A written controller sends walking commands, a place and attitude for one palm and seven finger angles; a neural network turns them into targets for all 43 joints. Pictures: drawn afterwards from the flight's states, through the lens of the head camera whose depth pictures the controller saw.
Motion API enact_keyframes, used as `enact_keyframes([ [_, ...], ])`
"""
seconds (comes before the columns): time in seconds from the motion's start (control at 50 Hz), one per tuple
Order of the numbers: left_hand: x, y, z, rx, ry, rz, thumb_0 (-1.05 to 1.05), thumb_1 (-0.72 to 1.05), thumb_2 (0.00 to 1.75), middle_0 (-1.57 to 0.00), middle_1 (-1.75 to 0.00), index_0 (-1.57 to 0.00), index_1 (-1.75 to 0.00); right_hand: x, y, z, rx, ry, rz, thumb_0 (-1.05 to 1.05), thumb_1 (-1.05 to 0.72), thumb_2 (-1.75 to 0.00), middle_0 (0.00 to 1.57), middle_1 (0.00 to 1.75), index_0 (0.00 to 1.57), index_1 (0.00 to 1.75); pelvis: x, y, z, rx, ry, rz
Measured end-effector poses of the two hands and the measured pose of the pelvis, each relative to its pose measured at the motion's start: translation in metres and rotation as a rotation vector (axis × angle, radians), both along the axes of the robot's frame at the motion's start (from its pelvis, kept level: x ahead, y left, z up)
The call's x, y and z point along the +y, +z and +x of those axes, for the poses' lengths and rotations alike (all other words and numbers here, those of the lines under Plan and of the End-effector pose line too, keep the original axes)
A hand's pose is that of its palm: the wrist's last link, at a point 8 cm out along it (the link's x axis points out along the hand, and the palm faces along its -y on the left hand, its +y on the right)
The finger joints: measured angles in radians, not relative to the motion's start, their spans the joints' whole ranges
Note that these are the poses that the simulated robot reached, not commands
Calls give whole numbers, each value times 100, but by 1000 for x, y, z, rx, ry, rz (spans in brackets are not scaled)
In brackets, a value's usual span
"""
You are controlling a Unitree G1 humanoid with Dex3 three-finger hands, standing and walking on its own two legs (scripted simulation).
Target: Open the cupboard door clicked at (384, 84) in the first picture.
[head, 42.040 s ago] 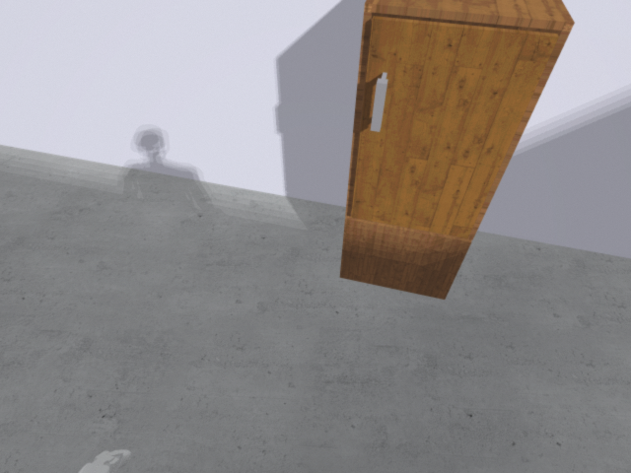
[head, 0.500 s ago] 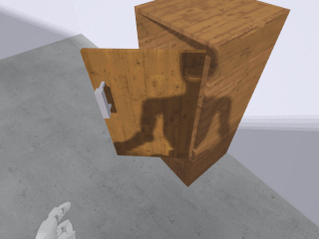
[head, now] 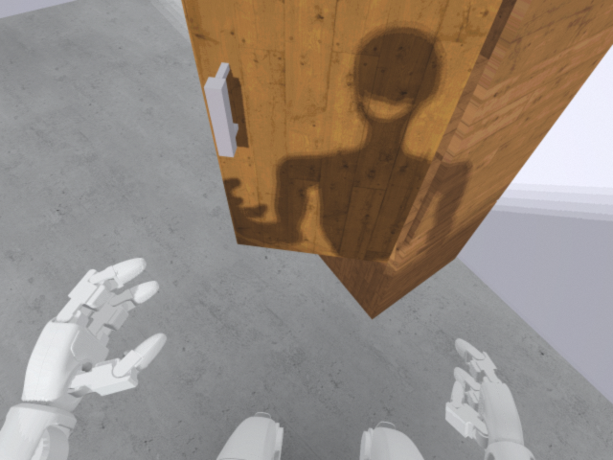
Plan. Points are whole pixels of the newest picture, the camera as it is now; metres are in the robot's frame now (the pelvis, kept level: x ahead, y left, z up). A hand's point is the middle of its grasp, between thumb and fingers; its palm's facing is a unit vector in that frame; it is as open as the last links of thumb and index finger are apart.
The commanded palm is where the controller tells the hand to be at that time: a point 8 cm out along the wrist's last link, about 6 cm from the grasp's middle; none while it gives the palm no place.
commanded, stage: raise the hand with hooked fingers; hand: left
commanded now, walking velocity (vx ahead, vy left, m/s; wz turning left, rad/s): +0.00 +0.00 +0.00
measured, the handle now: (225, 111) +0.55 +0.19 +0.11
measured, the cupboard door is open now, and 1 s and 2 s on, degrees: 47 47 47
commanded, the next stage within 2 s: move the hooked fingers beside the handle in 1.50 s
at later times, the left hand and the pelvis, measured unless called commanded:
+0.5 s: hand (101, 313) +0.24 +0.25 +0.09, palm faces -0.02 -1.00 -0.08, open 12.6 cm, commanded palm +0.22 +0.31 +0.09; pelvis +0.00 +0.02 +0.02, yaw +0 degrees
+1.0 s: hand (95, 243) +0.30 +0.26 +0.13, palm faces +0.03 -1.00 -0.05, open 13.9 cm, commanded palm +0.27 +0.31 +0.13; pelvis +0.01 -0.01 +0.04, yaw +0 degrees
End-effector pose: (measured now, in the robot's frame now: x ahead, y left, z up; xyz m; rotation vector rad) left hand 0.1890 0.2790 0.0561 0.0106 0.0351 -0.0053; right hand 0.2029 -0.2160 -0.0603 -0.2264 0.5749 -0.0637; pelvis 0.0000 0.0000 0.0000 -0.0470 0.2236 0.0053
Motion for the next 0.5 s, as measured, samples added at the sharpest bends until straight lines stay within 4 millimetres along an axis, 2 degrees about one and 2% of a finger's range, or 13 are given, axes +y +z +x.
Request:
enact_keyframes([
  [0.06,2,11,4,37,-13,31,1,33,65,-24,-66,-25,-67,10,3,-10,27,-11,21,1,-90,-90,21,30,21,30,7,7,1,8,1,-3],
  [0.14,6,10,4,79,-14,41,1,24,61,-24,-72,-25,-73,15,4,-23,53,-21,18,1,-90,-90,21,30,21,30,14,11,-1,17,-4,-1],
  [0.22,16,8,4,72,16,46,1,15,57,-25,-78,-26,-79,11,5,-34,76,-22,-16,1,-90,-90,21,30,21,30,17,11,-3,18,-5,-2],
  [0.3,22,18,8,17,29,61,1,5,53,-26,-84,-27,-85,5,8,-41,90,-25,-48,1,-90,-90,21,30,21,30,19,12,-3,9,0,-9],
  [0.38,23,30,17,-20,4,77,1,-4,49,-26,-90,-27,-91,0,14,-43,86,-38,-60,1,-90,-90,21,30,21,30,20,16,-1,-4,2,-12],
  [0.5,28,35,31,20,-10,74,0,-18,43,-27,-99,-28,-100,-5,25,-43,61,-58,-56,1,-90,-90,21,30,21,30,17,23,1,-23,0,-7],
])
